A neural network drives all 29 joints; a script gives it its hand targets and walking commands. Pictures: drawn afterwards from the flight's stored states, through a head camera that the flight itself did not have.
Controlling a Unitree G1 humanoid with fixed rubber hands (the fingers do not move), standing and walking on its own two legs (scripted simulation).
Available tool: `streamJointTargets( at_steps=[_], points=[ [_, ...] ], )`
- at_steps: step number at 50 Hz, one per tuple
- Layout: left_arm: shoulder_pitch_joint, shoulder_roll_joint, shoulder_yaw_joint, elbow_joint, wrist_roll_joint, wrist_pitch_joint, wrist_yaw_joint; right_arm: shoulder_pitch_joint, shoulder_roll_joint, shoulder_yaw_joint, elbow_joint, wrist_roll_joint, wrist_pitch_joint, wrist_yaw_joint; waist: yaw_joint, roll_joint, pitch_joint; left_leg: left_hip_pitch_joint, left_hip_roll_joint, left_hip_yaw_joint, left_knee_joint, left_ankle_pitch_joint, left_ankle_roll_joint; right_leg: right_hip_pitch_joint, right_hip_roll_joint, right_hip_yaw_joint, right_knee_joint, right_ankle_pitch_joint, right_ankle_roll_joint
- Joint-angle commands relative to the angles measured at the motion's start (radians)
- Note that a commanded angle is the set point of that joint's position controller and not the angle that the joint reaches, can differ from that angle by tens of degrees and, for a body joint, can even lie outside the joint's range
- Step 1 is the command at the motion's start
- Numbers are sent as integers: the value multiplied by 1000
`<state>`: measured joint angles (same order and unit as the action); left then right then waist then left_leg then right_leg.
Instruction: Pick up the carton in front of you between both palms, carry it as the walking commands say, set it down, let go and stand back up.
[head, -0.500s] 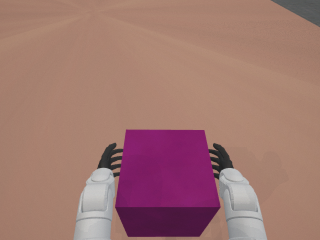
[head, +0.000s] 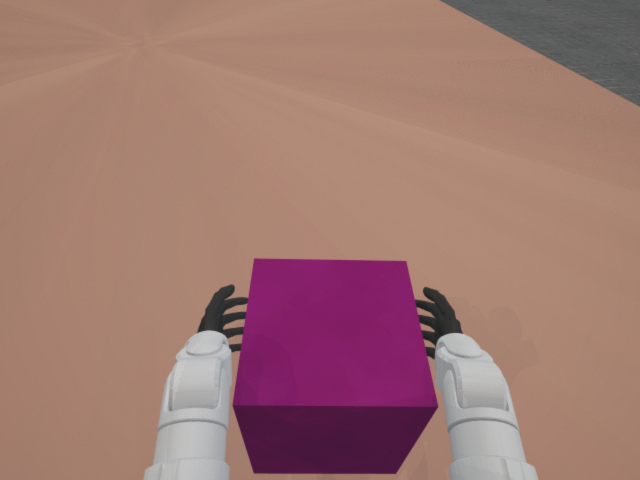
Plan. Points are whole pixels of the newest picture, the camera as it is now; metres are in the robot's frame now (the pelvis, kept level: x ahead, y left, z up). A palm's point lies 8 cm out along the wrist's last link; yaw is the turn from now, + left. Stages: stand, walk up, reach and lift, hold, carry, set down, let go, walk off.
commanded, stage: hold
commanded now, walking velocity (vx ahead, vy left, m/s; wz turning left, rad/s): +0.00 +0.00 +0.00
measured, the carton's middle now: (327, 370) +0.29 +0.00 -0.04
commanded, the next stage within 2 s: set down in 0.22 s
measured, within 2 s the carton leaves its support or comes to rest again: neither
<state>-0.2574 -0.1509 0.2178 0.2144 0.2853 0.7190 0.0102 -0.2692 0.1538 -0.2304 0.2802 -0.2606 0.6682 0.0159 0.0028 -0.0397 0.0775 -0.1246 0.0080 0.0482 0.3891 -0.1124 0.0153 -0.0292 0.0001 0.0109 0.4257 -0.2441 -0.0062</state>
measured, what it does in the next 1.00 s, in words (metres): lowers itself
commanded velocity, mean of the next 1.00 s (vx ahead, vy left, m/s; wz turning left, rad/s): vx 0.00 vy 0.00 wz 0.00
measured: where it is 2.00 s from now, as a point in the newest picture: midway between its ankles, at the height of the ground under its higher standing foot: outside the picture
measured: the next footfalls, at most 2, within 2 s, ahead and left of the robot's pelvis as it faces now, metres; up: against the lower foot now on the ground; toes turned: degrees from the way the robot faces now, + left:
none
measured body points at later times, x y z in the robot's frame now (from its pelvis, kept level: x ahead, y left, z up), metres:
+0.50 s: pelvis +0.01 +0.02 -0.01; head -0.01 +0.04 +0.44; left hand +0.34 +0.17 +0.02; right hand +0.34 -0.14 +0.02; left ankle +0.08 +0.11 -0.74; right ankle +0.01 -0.12 -0.74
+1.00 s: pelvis -0.02 -0.01 -0.11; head +0.19 +0.00 +0.29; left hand +0.39 +0.15 -0.19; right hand +0.39 -0.16 -0.18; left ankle +0.07 +0.12 -0.74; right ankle +0.01 -0.12 -0.74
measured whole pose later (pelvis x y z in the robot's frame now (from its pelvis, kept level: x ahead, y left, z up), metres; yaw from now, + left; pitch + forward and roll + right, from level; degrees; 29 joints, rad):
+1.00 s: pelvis -0.02 -0.01 -0.11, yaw -2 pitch +32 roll -1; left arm -0.63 -0.06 0.38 0.54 0.21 0.16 0.00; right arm -0.61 0.14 -0.38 0.53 -0.17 0.14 -0.07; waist 0.02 -0.04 -0.07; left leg -1.33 0.01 -0.05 1.07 -0.30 -0.03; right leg -1.25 0.07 0.02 1.14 -0.44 -0.01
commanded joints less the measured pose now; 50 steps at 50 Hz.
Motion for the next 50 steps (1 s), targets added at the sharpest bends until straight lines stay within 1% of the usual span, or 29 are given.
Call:
streamJointTargets(
  at_steps=[1,8,13,15,19,21,23,26,27,30,32,34,36,37,40,42,43,44,45,46,47,48,50],
  points=[
    [-488,-932,-558,-26,-251,-35,-251,-495,923,511,-30,218,-37,228,-5,31,-228,334,-81,-123,-14,-77,-10,-307,47,99,-156,-90,-63],
    [-511,-955,-525,23,-244,-26,-260,-527,928,472,9,206,-30,248,-2,56,-228,327,-50,-155,-49,-138,-15,-291,59,93,-130,-91,-59],
    [-534,-963,-505,46,-245,-21,-262,-543,922,443,28,193,-26,254,-6,62,-226,326,-35,-171,-63,-129,-19,-274,63,93,-119,-64,-56],
    [-551,-967,-482,67,-239,-24,-259,-559,908,417,46,178,-31,255,-8,63,-217,322,-30,-176,-63,-128,-21,-278,64,93,-112,-65,-57],
    [-617,-957,-378,172,-191,-56,-255,-628,878,321,142,119,-67,260,-6,58,-182,296,-30,-181,-48,-175,-19,-320,65,92,-87,-100,-59],
    [-659,-932,-303,235,-152,-82,-247,-675,853,257,195,77,-94,255,-3,53,-169,278,-33,-180,-31,-190,-11,-353,66,90,-66,-114,-60],
    [-686,-884,-220,293,-100,-115,-230,-707,814,183,247,25,-127,241,2,46,-153,242,-36,-176,-2,-177,-5,-392,69,89,-36,-112,-60],
    [-677,-777,-106,337,-24,-182,-198,-707,728,77,298,-53,-188,209,18,40,-136,152,-46,-159,65,-120,-4,-454,83,85,22,-89,-58],
    [-668,-740,-78,347,-3,-210,-190,-695,698,48,310,-74,-212,199,18,38,-143,119,-53,-149,90,-90,-4,-479,87,82,42,-77,-55],
    [-633,-649,-46,357,33,-308,-179,-642,633,13,321,-104,-299,177,14,29,-209,24,-75,-125,178,39,-3,-564,102,70,114,-27,-37],
    [-624,-638,-67,356,29,-379,-178,-629,642,32,326,-91,-367,169,14,28,-284,-20,-84,-123,237,130,-2,-623,113,62,162,14,-27],
    [-644,-659,-124,354,8,-454,-178,-643,672,82,329,-53,-440,163,9,34,-379,-60,-91,-126,303,217,-2,-682,124,59,212,48,-19],
    [-674,-690,-195,364,-24,-524,-178,-676,702,160,332,-7,-507,157,6,40,-500,-97,-98,-131,384,296,-3,-746,135,56,279,100,-6],
    [-693,-711,-231,364,-41,-554,-178,-697,720,209,326,19,-537,153,9,43,-579,-104,-102,-132,427,339,-3,-779,142,53,314,131,1],
    [-759,-752,-338,329,-90,-614,-177,-761,767,343,289,90,-598,132,15,44,-838,-126,-108,-134,552,450,3,-870,153,55,412,232,18],
    [-788,-750,-399,286,-123,-629,-177,-777,785,410,246,124,-612,111,20,49,-1006,-189,-116,-120,620,480,0,-873,150,63,472,313,27],
    [-809,-742,-420,266,-139,-629,-181,-784,787,423,234,136,-610,101,18,52,-1061,-273,-125,-103,645,455,-8,-851,147,67,501,354,31],
    [-812,-741,-438,266,-148,-625,-184,-792,802,442,216,145,-606,88,17,42,-1109,-322,-131,-94,664,421,-10,-856,149,65,530,359,40],
    [-821,-732,-442,265,-154,-619,-187,-804,802,448,214,154,-598,80,24,45,-1121,-407,-137,-79,682,372,-17,-852,148,70,549,351,44],
    [-857,-712,-437,273,-152,-612,-190,-812,818,433,224,150,-590,71,9,28,-1133,-429,-135,-78,694,298,-15,-914,157,56,553,226,46],
    [-827,-738,-415,306,-142,-598,-196,-829,805,438,232,141,-574,74,40,49,-1078,-541,-141,-56,700,208,-27,-911,150,70,567,195,49],
    [-826,-748,-403,319,-137,-584,-203,-822,825,430,246,135,-555,80,32,38,-1048,-620,-147,-52,709,162,-28,-906,152,67,586,192,55],
    [-851,-771,-377,351,-127,-552,-218,-861,866,425,255,147,-518,95,37,15,-1033,-693,-152,-47,731,102,-20,-957,158,53,612,136,65]
  ],
)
